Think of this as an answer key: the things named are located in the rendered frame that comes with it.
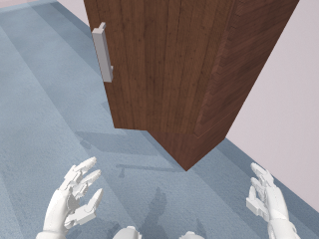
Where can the robot right forearm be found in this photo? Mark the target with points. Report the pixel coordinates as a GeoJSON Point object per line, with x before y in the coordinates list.
{"type": "Point", "coordinates": [281, 229]}

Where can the left robot thigh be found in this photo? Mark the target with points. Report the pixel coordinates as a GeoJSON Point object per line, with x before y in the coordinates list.
{"type": "Point", "coordinates": [128, 233]}

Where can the robot right hand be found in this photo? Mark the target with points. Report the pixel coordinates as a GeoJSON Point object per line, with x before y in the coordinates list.
{"type": "Point", "coordinates": [272, 204]}

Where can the cupboard door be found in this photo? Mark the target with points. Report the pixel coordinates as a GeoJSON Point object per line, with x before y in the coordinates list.
{"type": "Point", "coordinates": [162, 53]}

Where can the robot left hand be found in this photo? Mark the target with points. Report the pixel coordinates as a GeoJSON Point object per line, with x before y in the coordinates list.
{"type": "Point", "coordinates": [66, 199]}

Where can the handle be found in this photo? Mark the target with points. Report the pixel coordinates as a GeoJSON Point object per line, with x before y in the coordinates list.
{"type": "Point", "coordinates": [100, 41]}

